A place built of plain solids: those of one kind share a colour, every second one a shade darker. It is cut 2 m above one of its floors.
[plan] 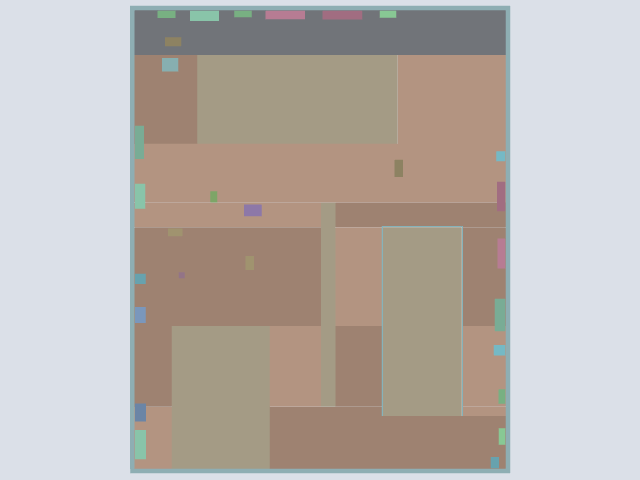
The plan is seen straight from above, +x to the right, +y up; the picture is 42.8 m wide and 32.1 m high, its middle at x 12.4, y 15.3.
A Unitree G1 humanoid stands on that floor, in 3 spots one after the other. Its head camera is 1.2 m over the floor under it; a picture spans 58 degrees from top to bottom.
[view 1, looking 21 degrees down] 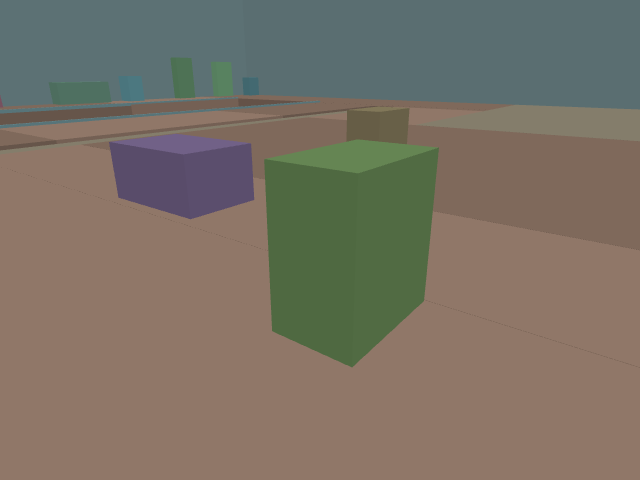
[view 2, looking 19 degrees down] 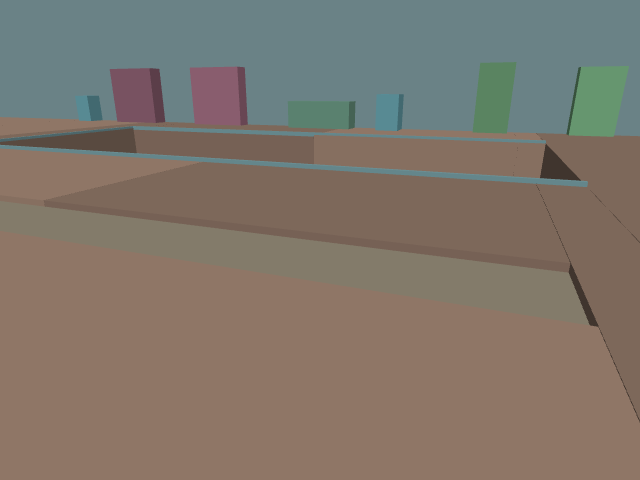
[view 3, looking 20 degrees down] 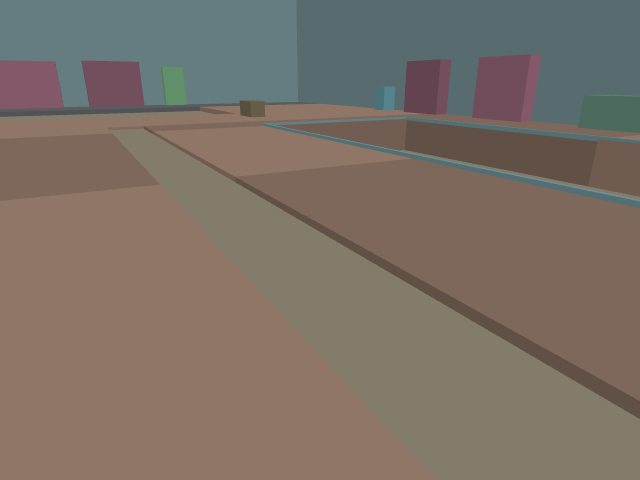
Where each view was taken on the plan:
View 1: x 4.22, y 19.89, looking -53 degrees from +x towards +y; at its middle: trolley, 1.79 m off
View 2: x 10.02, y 4.80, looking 21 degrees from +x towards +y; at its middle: floor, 3.88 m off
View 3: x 11.64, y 3.92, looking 61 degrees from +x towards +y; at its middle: bay_floor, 3.72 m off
